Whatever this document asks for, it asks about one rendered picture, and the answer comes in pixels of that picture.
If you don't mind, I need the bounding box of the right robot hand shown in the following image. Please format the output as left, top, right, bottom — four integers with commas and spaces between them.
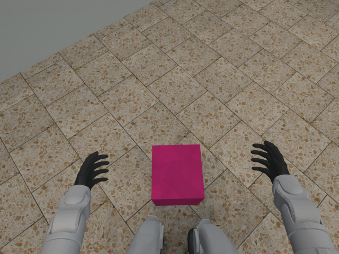
251, 140, 290, 184

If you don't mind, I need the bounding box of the carton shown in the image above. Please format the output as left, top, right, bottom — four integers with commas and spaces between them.
151, 144, 205, 206

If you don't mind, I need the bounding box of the left robot hand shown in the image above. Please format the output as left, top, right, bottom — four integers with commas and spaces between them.
74, 151, 109, 190

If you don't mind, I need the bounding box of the left robot forearm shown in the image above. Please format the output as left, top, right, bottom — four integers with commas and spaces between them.
40, 185, 91, 254

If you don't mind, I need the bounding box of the robot right shin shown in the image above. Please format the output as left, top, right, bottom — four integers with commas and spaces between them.
193, 219, 211, 254

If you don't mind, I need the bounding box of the left robot thigh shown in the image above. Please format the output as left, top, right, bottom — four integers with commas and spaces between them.
126, 220, 164, 254

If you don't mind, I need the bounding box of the right robot forearm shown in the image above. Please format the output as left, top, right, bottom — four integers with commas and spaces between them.
272, 175, 339, 254

